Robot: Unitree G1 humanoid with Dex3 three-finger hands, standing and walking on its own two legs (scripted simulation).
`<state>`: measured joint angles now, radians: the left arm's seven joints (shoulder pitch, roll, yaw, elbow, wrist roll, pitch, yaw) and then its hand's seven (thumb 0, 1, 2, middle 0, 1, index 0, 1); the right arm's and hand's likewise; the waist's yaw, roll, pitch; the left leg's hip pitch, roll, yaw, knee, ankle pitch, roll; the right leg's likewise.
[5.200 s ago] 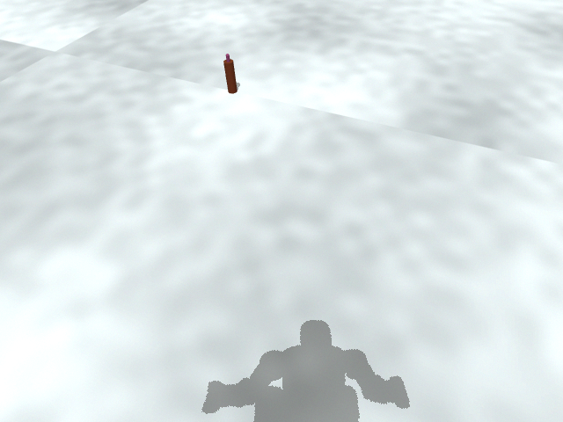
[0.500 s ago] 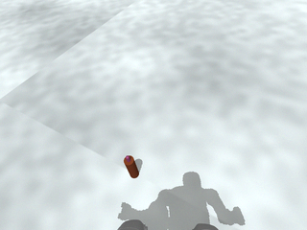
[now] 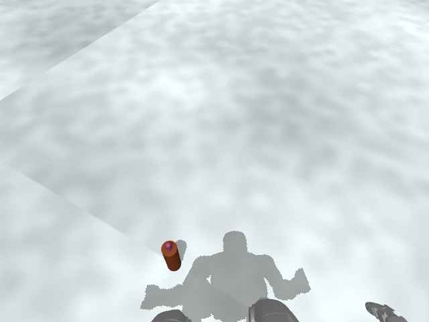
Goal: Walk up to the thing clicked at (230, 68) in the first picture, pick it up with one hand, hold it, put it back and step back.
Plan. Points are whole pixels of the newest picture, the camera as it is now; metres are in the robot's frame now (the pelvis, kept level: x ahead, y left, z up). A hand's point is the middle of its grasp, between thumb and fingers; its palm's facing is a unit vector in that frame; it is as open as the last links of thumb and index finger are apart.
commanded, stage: walk up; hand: left
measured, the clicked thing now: (171, 255) +0.42 +0.18 -0.63
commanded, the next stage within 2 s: stand in 1.38 s
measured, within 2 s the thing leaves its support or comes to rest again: neither
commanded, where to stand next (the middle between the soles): +0.07 -0.02 m, yaw -1 degrees
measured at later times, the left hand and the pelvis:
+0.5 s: hand (107, 310) +0.16 +0.23 -0.13, palm faces -0.04 -0.94 -0.33, open 7.4 cm; pelvis +0.04 -0.01 +0.01, yaw -1 degrees
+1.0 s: hand out of the picture +0.12 +0.24 -0.14, palm faces -0.03 -0.95 -0.32, open 7.4 cm; pelvis +0.05 -0.01 +0.02, yaw -1 degrees
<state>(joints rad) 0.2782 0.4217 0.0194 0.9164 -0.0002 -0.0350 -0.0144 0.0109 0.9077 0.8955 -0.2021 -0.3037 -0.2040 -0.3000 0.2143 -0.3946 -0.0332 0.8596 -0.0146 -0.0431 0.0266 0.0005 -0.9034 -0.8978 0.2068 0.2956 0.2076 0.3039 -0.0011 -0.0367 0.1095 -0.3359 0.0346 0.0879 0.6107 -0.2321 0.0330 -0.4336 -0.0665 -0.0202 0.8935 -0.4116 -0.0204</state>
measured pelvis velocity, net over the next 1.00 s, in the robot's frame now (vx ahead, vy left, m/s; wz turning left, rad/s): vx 0.05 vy -0.01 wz -0.01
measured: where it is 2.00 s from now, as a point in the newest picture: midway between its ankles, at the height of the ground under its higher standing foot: outside the picture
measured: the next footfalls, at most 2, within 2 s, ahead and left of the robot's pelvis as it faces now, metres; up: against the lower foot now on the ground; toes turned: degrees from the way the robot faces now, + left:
right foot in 0.10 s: +0.10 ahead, -0.14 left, +0.00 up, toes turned -2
